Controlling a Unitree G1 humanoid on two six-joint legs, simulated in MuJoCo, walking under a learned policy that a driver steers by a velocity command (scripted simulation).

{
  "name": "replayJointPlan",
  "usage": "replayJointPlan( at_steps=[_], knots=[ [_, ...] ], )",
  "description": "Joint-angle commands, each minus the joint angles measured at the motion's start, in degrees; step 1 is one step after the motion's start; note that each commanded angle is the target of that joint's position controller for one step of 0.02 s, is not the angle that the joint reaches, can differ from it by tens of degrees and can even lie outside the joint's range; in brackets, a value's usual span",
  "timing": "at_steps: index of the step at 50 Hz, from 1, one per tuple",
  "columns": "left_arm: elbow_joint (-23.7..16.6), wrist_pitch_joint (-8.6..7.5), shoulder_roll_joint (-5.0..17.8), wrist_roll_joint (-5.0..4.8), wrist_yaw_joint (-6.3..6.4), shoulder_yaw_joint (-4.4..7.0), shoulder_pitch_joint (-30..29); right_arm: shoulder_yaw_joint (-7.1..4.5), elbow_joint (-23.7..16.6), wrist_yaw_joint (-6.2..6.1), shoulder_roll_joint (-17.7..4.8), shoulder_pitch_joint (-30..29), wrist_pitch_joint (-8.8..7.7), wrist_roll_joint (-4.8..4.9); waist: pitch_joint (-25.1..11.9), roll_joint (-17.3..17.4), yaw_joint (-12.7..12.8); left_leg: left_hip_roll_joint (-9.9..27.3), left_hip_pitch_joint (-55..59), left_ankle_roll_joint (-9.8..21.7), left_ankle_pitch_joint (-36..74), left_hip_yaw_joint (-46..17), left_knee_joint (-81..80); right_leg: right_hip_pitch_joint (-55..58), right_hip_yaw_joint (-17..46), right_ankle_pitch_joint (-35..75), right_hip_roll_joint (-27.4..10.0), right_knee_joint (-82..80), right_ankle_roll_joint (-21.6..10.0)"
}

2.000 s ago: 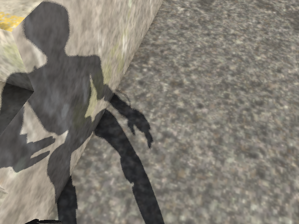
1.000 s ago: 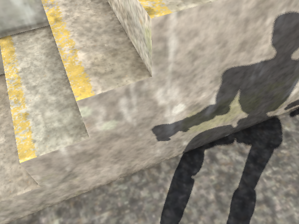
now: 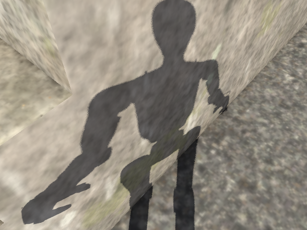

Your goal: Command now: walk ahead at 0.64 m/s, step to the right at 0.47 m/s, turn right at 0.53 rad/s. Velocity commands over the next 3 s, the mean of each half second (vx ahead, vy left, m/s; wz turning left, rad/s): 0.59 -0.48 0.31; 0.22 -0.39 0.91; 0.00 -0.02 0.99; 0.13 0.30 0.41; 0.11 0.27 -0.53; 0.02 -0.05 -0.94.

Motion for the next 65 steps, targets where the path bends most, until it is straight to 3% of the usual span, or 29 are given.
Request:
replayJointPlan(
  at_steps=[1, 3, 7, 9, 11, 12, 13, 14, 16, 18, 21, 24, 26, 27, 28, 29, 31, 33, 39, 41, 43, 44, 45, 46, 48, 52, 53, 56, 65],
  knots=[
    [-7.8, -0.62, -0.8, -1.04, 0.06, -1.41, -2.2, -5.05, 0.6, -0.48, -16.1, 13.4, -1.06, -2.15, -6.3, 8.1, -5.7, 29.6, 19.5, 14.8, -34.9, -48.0, -21.4, -24.1, 8.0, -8.0, -5.9, 23.0, 1.5],
    [-6.3, -1.12, 2.9, 1.23, 0.14, -0.47, -2.2, -4.80, 0.4, 0.22, -12.2, 8.7, -2.48, 0.09, 0.6, 6.7, -3.1, 22.1, 17.4, 9.5, -23.6, -33.2, -16.4, -26.9, 9.2, -2.0, -6.4, 29.0, 3.3],
    [-10.5, -4.11, -0.8, 3.70, -0.23, -2.23, -9.3, -5.92, 2.5, 2.45, -14.1, 12.8, -2.94, 1.02, 4.8, 9.4, -5.1, 16.9, 11.5, 7.5, 7.1, -19.0, -16.9, -19.6, -1.0, -3.0, -10.1, 12.5, 6.0],
    [-12.7, -5.02, -4.2, 3.64, -1.01, -2.97, -9.4, -7.00, 2.3, 2.99, -16.2, 11.0, -1.51, 1.37, 3.5, 11.3, -4.0, 13.9, 0.1, 4.8, 17.1, -13.5, -20.3, -0.5, -6.8, -1.5, -8.8, -0.9, 5.5],
    [-10.6, -4.73, -1.1, 3.05, -1.68, -0.59, -2.2, -7.00, 1.2, 2.58, -15.5, 8.1, -2.33, 1.23, -2.2, 11.3, 1.0, 10.0, -1.7, 2.0, 29.6, -8.2, -15.0, 15.4, -8.7, 12.6, -7.1, -8.8, 3.3],
    [-10.1, -4.26, 1.5, 2.83, -1.63, 0.47, 1.3, -6.48, 0.6, 2.59, -14.3, 7.2, -2.63, 0.85, -6.9, 9.3, 3.8, 7.7, -1.3, 0.0, 24.8, -6.4, -8.1, 21.0, -8.2, 13.7, -8.9, -10.9, 2.3],
    [-9.8, -3.49, 2.7, 3.07, -1.53, 0.53, 4.2, -5.08, -0.3, 2.50, -10.3, 8.7, -2.44, -0.21, -12.6, 2.1, 4.5, 4.4, -4.7, -1.4, -1.5, -4.4, 0.7, 28.9, -5.9, 13.4, -13.6, -11.0, 1.0],
    [-10.1, -2.87, 7.5, 4.33, -1.39, 0.95, 3.3, -3.83, -1.8, 1.84, -5.6, 11.1, -1.83, -1.22, -15.4, -14.4, 1.1, -2.0, -17.0, -3.5, -28.5, 1.9, 13.1, 34.8, 8.1, 16.7, -23.7, -14.6, -3.5],
    [-9.1, -1.51, 2.9, 2.90, 0.21, 0.70, 2.3, -4.37, -1.5, -0.28, -8.9, 9.7, 0.71, 0.55, -11.2, -18.2, 0.6, 2.2, -24.2, -3.2, -31.7, 2.4, 35.2, 26.7, 8.7, 16.4, -25.1, -15.8, -8.0],
    [-8.3, -0.93, -0.6, 3.45, 2.23, 0.17, -3.1, -4.01, 0.3, -1.15, -7.4, 10.3, 1.92, -1.86, -8.3, -10.6, -3.7, 4.2, -22.3, -3.5, -26.2, 3.7, 37.9, 19.7, -1.6, 37.3, -22.3, -13.0, -6.9],
    [-8.0, -1.68, 0.2, 4.17, 3.39, 0.91, -13.5, -2.63, 3.2, -0.96, -2.8, 17.2, 1.90, -1.20, -6.4, -10.0, -10.2, 6.1, -3.9, -3.6, -18.7, 5.1, 21.5, 5.1, -11.0, 47.8, -17.6, -13.9, -5.7],
    [-8.4, -1.75, 0.9, 3.41, 3.29, 1.30, -15.7, -2.90, 4.7, -0.75, -4.2, 24.5, 1.50, -0.02, -9.9, -6.9, -13.4, 6.1, 7.2, 1.6, -6.5, 3.9, 8.3, 5.3, -10.5, 57.9, -19.2, -7.8, -4.4],
    [-11.8, -0.44, 0.1, 3.05, 4.16, 0.99, -19.8, -4.07, 8.0, -0.40, -7.0, 35.0, 1.08, -1.70, -8.5, 6.0, -19.4, 6.3, 22.6, 4.1, 6.9, -0.8, -4.2, -9.4, -13.9, 33.5, -13.8, 12.2, 1.8],
    [-14.4, -0.09, -4.5, 4.51, 4.27, -0.15, -14.6, -4.75, 5.1, 0.05, -11.8, 29.8, 0.51, -1.76, -5.9, 21.5, -11.9, 19.8, 30.8, 11.1, 5.7, -26.1, -4.6, -29.6, -11.8, -11.4, -6.7, 23.4, 8.3],
    [-14.5, -0.43, -2.1, 3.39, 3.97, 0.09, -14.5, -5.25, 1.5, 0.46, -13.1, 24.1, -0.30, -0.88, -11.9, 19.9, -11.5, 27.4, 23.0, 20.5, -17.1, -49.3, -15.9, -30.0, 1.4, -15.5, -3.4, 37.9, 12.5],
    [-14.7, -0.71, 2.0, 2.37, 3.92, 1.50, -14.4, -4.63, -1.2, 0.26, -12.0, 13.4, -1.34, -0.51, -5.5, 12.4, -7.4, 26.1, 16.6, 17.1, -23.7, -45.5, -17.7, -32.5, 5.7, -10.1, -6.0, 44.0, 13.1],
    [-14.4, -0.84, 3.1, 3.71, 4.00, 1.71, -13.2, -3.81, -3.6, -0.33, -10.2, 6.8, -1.43, 0.91, -0.2, 4.2, -4.9, 19.1, 13.1, 12.3, -7.9, -29.7, -11.9, -33.8, 2.4, -5.0, -8.3, 43.9, 12.9],
    [-14.5, -0.51, 0.1, 4.51, 2.71, 0.78, -13.3, -4.53, -4.5, -1.09, -11.7, 5.1, 0.24, -0.10, -0.1, 4.0, -4.5, 12.9, 5.4, 8.7, 0.0, -19.4, -11.0, -23.9, -2.0, -1.1, -8.4, 29.1, 11.0],
    [-10.3, -2.54, -1.1, 0.89, 1.40, 0.49, -6.3, -5.76, -9.7, -1.08, -14.1, -3.1, 3.47, -0.10, -5.7, 10.9, -5.1, 8.3, -4.6, 4.4, -4.9, -16.9, -9.0, -1.0, -6.4, 11.7, -7.0, 5.1, 11.2],
    [-8.2, -2.72, -1.0, -0.46, 1.67, 0.67, -3.4, -4.47, -10.3, -0.78, -10.7, -4.7, 3.50, -0.50, -6.4, 8.2, -4.3, 6.2, -5.1, 3.4, -10.4, -16.9, -4.0, 4.8, -8.2, 14.0, -7.1, -8.2, 9.2],
    [-7.9, -3.03, 0.5, 0.71, 2.31, 0.65, -1.3, -2.50, -8.9, -0.08, -3.2, 0.4, 3.64, -2.45, -8.3, -1.5, -6.9, -2.5, -14.1, 0.7, -28.4, -9.1, 20.3, 14.3, -1.7, 20.6, -15.5, -11.9, 4.0],
    [-8.4, -2.50, 9.3, 4.76, 3.25, 2.24, -3.1, -1.36, -10.2, -0.59, -0.4, 2.6, 3.14, -3.23, -11.1, -19.9, -11.1, -6.2, -23.8, -3.9, -34.8, -0.4, 43.1, 10.0, 15.6, 36.9, -29.7, -15.7, -7.1],
    [-7.6, -1.95, 8.6, 5.08, 3.92, 2.84, -4.2, -2.28, -9.7, -0.46, -4.6, 5.3, 2.25, -1.35, -13.3, -24.9, -11.5, -0.1, -22.2, -4.9, -33.4, -1.0, 53.2, 5.4, 17.4, 30.4, -30.8, -19.2, -10.2],
    [-7.9, -1.59, 3.9, 4.06, 5.04, 1.76, -5.9, -3.54, -7.9, -0.59, -8.1, 3.7, 2.53, -0.72, -11.0, -16.9, -10.9, 1.2, -22.8, -6.1, -28.3, -0.9, 57.9, 3.6, 8.9, 28.5, -27.7, -17.1, -8.3],
    [-6.5, -1.51, 1.3, 2.48, 6.61, 1.03, -8.2, -3.71, -6.3, -0.59, -8.0, 0.5, 3.45, -0.80, -9.5, -5.9, -10.3, 2.6, -20.9, -7.1, -21.3, 0.6, 55.0, 3.3, -3.3, 34.6, -22.7, -12.7, -5.2],
    [-3.2, -1.57, 2.2, 3.13, 10.13, 1.60, -4.9, -1.50, -9.5, 0.23, -3.1, -5.7, 2.93, -1.39, -12.8, -6.8, -8.0, 4.6, -16.5, -5.6, -19.8, 1.1, 40.3, 8.4, -4.6, 43.9, -25.5, -12.3, -7.2],
    [-3.5, -2.41, 3.2, 2.37, 11.34, 2.39, -5.0, -1.92, -11.0, 1.77, -4.5, -10.2, 4.42, -0.76, -13.6, -4.2, -5.5, 5.3, -23.8, -6.4, -16.4, -3.5, 41.6, 15.3, 5.7, 52.0, -34.9, -11.6, -8.6],
    [-1.7, -2.03, 4.8, 2.09, 13.36, 2.89, -5.6, -2.29, -11.7, 3.60, -3.7, -9.0, 6.56, -1.52, -17.4, -3.0, -7.5, 6.6, -23.7, -6.9, -17.2, -5.4, 44.8, 16.5, 3.0, 39.5, -37.2, -13.6, -8.9],
    [4.0, 0.05, 8.3, 0.59, 11.64, 3.67, -7.0, -2.56, -7.7, 4.78, -0.6, -4.2, 5.67, -0.33, -13.4, -9.8, -6.9, 2.8, -3.3, -3.3, -15.3, 7.6, 15.8, 2.9, -17.2, 13.1, -30.5, -17.8, -1.9]
  ],
)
